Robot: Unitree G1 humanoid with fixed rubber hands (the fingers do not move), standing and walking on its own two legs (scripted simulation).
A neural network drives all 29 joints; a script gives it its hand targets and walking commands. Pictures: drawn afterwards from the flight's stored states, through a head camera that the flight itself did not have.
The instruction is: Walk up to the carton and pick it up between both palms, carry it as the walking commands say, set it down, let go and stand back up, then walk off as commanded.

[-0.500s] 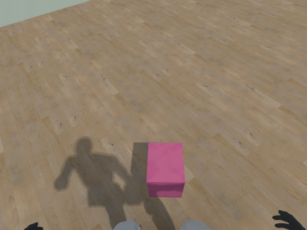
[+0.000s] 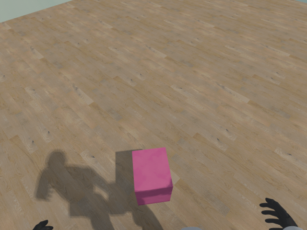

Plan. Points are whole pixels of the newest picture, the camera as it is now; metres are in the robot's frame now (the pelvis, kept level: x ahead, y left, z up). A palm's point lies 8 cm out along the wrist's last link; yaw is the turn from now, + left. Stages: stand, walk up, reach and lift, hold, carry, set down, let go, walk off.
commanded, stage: walk up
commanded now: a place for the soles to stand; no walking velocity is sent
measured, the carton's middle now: (151, 177) +0.47 +0.02 -0.62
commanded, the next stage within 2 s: reach and lift in 1.18 s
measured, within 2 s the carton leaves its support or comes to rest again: neither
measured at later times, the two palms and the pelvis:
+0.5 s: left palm out of the picture +0.14 +0.31 -0.08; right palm out of the picture +0.09 -0.34 -0.08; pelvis +0.01 -0.01 +0.01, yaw -2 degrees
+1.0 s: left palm (41, 225) +0.16 +0.30 -0.08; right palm (295, 226) +0.13 -0.34 -0.08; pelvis +0.04 -0.01 +0.02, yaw -2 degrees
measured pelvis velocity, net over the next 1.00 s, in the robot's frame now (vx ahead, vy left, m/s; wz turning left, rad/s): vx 0.04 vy -0.01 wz -0.03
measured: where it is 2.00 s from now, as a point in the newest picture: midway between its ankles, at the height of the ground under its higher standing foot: outside the picture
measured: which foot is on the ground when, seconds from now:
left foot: down 0.00-1.00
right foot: down 0.00-1.00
